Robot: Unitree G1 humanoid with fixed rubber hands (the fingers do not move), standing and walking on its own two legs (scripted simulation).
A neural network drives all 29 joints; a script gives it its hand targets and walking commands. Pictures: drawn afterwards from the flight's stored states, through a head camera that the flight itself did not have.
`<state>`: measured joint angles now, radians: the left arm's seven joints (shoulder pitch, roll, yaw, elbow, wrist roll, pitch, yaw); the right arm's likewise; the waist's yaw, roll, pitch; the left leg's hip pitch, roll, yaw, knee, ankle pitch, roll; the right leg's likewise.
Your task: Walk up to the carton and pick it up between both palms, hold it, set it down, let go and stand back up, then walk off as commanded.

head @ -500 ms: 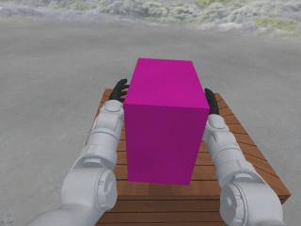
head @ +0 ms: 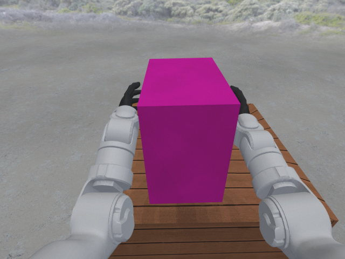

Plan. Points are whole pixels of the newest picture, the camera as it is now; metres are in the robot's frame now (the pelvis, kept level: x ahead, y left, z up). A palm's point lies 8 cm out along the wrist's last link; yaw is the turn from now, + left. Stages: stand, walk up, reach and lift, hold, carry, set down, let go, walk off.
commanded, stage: reach and lift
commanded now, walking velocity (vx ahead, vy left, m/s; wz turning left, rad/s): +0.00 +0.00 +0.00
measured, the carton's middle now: (183, 125) +0.42 +0.00 +0.17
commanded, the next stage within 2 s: hold in 0.76 s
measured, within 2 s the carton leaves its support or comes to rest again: neither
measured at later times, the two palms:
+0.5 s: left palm (126, 109) +0.39 +0.14 +0.23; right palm (241, 112) +0.39 -0.13 +0.23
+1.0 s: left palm (123, 101) +0.38 +0.14 +0.25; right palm (242, 104) +0.39 -0.13 +0.25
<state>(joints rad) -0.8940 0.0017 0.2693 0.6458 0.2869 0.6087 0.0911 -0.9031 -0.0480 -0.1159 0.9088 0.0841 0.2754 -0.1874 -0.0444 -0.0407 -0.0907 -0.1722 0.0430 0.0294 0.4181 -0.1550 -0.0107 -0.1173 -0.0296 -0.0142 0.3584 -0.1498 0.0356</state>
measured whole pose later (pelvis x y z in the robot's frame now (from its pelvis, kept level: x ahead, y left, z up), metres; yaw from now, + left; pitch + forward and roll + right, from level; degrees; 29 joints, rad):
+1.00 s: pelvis +0.00 +0.00 +0.00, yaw +0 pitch -5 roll -1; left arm -0.93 0.00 0.28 0.53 0.29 0.72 0.09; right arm -0.96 -0.09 -0.07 0.84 0.19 0.37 -0.20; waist -0.04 -0.04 -0.10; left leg -0.17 0.04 0.03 0.42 -0.15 -0.01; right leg -0.12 -0.03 -0.01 0.36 -0.15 0.04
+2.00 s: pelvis +0.00 +0.00 +0.00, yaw +0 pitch -5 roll -1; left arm -0.93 0.00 0.28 0.46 0.29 0.81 0.07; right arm -0.96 -0.10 -0.05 0.75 0.22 0.50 -0.23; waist -0.04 -0.01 -0.12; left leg -0.17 0.04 0.03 0.42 -0.15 -0.01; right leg -0.12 -0.03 -0.01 0.36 -0.15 0.04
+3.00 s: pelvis +0.00 +0.00 +0.00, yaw +0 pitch -5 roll -1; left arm -0.93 0.00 0.29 0.46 0.29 0.81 0.06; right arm -0.96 -0.10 -0.05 0.74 0.22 0.52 -0.24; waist -0.04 -0.01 -0.12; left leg -0.17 0.04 0.02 0.42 -0.15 -0.01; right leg -0.12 -0.03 -0.01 0.36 -0.15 0.04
